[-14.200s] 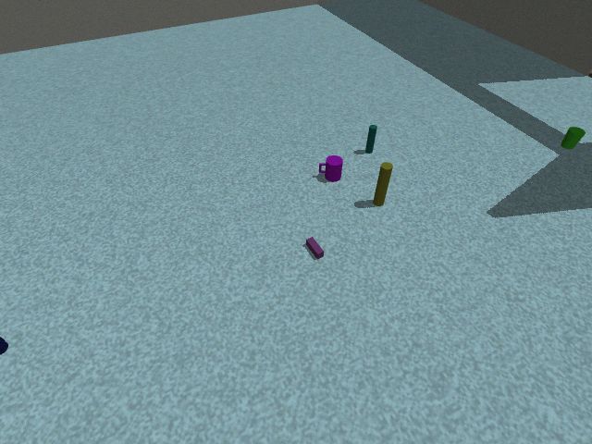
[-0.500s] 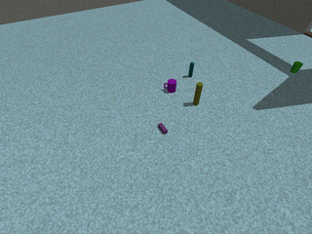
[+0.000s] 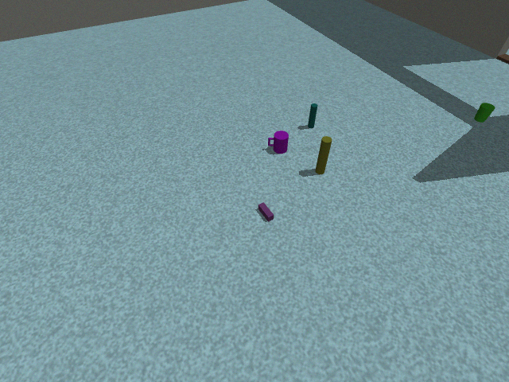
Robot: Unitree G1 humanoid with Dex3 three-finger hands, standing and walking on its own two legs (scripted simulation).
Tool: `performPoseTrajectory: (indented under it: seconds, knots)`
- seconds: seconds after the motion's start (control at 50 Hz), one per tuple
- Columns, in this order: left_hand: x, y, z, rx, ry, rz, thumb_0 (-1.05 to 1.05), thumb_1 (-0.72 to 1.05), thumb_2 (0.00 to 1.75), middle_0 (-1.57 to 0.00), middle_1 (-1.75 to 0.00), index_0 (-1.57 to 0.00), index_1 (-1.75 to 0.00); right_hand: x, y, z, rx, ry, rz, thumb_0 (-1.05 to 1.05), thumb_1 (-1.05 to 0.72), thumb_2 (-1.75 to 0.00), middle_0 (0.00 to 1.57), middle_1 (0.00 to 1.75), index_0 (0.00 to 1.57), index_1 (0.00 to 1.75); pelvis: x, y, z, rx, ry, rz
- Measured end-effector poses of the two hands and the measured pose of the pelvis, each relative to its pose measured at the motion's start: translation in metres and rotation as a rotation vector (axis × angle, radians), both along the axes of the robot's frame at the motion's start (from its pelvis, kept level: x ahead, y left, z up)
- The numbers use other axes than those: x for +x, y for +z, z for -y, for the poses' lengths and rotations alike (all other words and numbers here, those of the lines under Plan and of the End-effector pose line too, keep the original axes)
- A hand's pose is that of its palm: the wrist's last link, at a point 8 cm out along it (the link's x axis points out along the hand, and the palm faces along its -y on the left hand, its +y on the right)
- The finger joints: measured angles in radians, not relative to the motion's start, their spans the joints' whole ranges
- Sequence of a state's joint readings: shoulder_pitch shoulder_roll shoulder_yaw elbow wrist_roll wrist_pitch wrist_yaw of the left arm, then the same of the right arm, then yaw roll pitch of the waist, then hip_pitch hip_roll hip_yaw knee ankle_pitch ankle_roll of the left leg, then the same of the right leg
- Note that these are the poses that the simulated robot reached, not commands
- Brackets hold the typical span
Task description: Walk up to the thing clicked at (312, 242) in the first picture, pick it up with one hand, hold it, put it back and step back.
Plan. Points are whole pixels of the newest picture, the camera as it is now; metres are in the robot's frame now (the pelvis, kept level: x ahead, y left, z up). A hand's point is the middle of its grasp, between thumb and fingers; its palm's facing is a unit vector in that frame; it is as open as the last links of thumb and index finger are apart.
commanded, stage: walk up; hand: left
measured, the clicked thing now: (265, 211) +1.03 -0.04 -0.76
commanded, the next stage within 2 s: none
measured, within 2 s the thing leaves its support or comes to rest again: neither
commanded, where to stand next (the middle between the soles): +0.62 +0.15 m, yaw -57 degrees
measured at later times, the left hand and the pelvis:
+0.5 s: hand (113, 363) +0.20 +0.27 -0.13, palm faces -0.26 -0.82 -0.52, open 7.4 cm; pelvis +0.11 -0.02 -0.02, yaw -20 degrees
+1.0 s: hand (165, 190) +0.61 +0.26 -0.14, palm faces -0.55 -0.63 -0.55, open 7.4 cm; pelvis +0.35 +0.08 -0.03, yaw -35 degrees
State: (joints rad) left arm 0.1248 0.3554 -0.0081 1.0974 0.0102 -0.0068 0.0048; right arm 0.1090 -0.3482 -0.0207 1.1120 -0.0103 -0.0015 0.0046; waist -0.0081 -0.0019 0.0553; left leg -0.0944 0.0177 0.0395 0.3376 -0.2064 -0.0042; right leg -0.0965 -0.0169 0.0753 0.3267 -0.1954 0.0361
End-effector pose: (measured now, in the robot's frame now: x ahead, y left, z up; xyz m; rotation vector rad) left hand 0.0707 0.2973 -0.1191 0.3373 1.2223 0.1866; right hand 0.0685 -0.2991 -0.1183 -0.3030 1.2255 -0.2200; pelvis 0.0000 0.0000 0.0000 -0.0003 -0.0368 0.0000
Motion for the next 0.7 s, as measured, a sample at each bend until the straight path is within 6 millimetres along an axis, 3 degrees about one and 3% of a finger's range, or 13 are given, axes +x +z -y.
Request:
performPoseTrajectory:
  seconds: [0.12,0.2,0.26,0.3,0.34,0.44,0.56,0.64,0.7]
  knots:
    - [0.006,0.004,-0.010,0.038,-0.074,-0.062,0.00,0.90,0.90,-0.20,-0.30,-0.21,-0.30,0.003,0.002,0.018,0.019,-0.080,0.158,0.01,-0.90,-0.90,0.21,0.30,0.21,0.30,0.004,-0.009,-0.001,0.007,-0.116,-0.011]
    - [0.033,0.019,-0.010,0.081,-0.126,-0.063,0.00,0.90,0.90,-0.20,-0.30,-0.21,-0.30,-0.009,-0.003,0.038,0.014,-0.135,0.168,0.01,-0.90,-0.90,0.21,0.30,0.21,0.30,0.019,-0.011,0.009,0.013,-0.178,-0.008]
    - [0.057,0.024,-0.011,0.136,-0.166,-0.012,0.00,0.90,0.90,-0.20,-0.30,-0.21,-0.30,-0.011,-0.020,0.059,0.009,-0.160,0.146,0.01,-0.90,-0.90,0.21,0.30,0.21,0.30,0.035,-0.026,0.021,0.019,-0.210,0.000]
    - [0.068,0.022,-0.014,0.186,-0.170,0.027,0.00,0.90,0.90,-0.20,-0.30,-0.21,-0.30,-0.007,-0.034,0.070,0.002,-0.168,0.124,0.01,-0.90,-0.90,0.20,0.30,0.21,0.30,0.043,-0.038,0.027,-0.010,-0.224,0.008]
    - [0.074,0.024,-0.013,0.205,-0.163,0.029,0.00,0.90,0.90,-0.20,-0.30,-0.21,-0.30,0.003,-0.037,0.072,0.014,-0.179,0.110,0.01,-0.91,-0.90,0.20,0.30,0.20,0.30,0.054,-0.038,0.027,-0.034,-0.253,0.012]
    - [0.100,0.033,-0.007,0.203,-0.193,-0.012,0.00,0.90,0.90,-0.20,-0.30,-0.21,-0.30,0.037,-0.024,0.060,0.039,-0.189,0.158,0.01,-0.91,-0.90,0.20,0.30,0.20,0.30,0.087,-0.025,0.023,-0.049,-0.311,0.011]
    - [0.171,0.029,-0.009,0.181,-0.297,0.000,0.00,0.90,0.90,-0.21,-0.30,-0.21,-0.30,0.066,-0.014,0.045,0.021,-0.221,0.156,0.01,-0.91,-0.90,0.20,0.30,0.21,0.30,0.141,-0.024,0.008,-0.045,-0.381,-0.005]
    - [0.240,0.018,-0.025,0.187,-0.387,0.016,0.00,0.90,0.90,-0.21,-0.30,-0.21,-0.30,0.092,-0.013,0.036,-0.026,-0.273,0.154,0.01,-0.91,-0.90,0.20,0.30,0.21,0.30,0.186,-0.034,-0.013,-0.047,-0.424,-0.022]
    - [0.305,0.003,-0.044,0.207,-0.456,0.028,0.00,0.89,0.90,-0.21,-0.30,-0.21,-0.30,0.116,-0.014,0.024,-0.076,-0.315,0.172,0.01,-0.91,-0.90,0.20,0.30,0.21,0.30,0.225,-0.049,-0.033,-0.041,-0.447,-0.032]
